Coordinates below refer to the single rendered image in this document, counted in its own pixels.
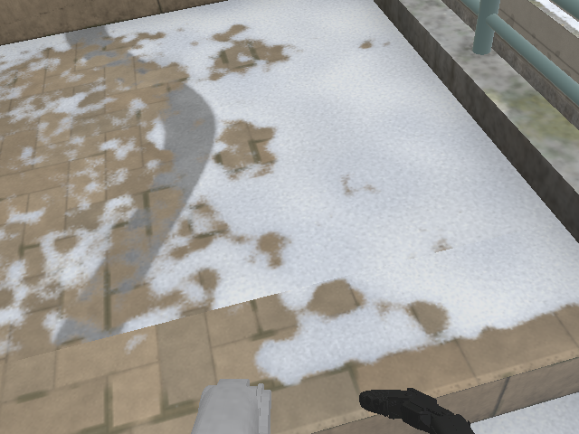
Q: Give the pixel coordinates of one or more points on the right robot hand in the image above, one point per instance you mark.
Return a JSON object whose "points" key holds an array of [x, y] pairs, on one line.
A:
{"points": [[415, 408]]}

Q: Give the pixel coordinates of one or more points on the robot left shin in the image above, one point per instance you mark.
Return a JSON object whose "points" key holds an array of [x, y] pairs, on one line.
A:
{"points": [[204, 391]]}

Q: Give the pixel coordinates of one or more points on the left robot thigh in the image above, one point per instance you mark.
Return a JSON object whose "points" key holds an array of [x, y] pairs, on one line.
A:
{"points": [[234, 407]]}

